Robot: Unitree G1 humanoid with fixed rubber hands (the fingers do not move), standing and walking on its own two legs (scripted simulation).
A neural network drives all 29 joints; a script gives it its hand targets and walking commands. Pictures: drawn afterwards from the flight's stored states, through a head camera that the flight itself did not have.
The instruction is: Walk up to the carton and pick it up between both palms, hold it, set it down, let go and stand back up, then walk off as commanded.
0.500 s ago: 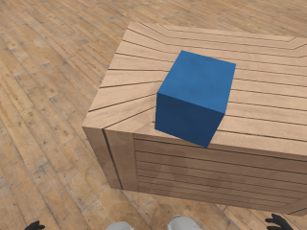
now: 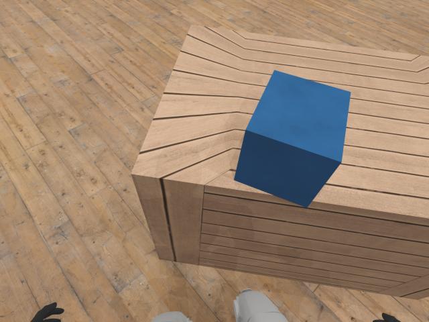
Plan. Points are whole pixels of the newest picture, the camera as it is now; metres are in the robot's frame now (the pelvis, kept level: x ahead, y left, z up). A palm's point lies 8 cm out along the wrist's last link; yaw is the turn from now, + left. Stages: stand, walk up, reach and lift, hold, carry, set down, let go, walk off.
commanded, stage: walk up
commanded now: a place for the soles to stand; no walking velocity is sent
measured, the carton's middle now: (290, 137) +0.50 -0.17 +0.03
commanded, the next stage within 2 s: none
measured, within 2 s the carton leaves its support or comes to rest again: neither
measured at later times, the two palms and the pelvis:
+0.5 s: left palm out of the picture +0.12 +0.31 -0.07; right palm out of the picture +0.09 -0.34 -0.09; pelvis +0.00 -0.01 -0.01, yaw -2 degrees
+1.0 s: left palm out of the picture +0.13 +0.28 -0.06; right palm out of the picture +0.12 -0.38 -0.09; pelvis +0.02 -0.05 +0.00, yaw -3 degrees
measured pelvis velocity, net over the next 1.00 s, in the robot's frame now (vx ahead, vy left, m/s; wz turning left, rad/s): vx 0.02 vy -0.05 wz -0.05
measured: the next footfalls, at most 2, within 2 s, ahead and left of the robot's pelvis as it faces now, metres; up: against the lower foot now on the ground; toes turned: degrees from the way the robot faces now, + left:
right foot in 0.20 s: +0.14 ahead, -0.13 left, +0.00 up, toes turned +5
right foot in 0.76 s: +0.13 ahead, -0.15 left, +0.00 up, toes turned +4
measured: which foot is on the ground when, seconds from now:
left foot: down 0.00-0.80, up 0.82-1.00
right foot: up 0.00-0.18, down 0.20-0.46, up 0.48-0.74, down 0.76-1.00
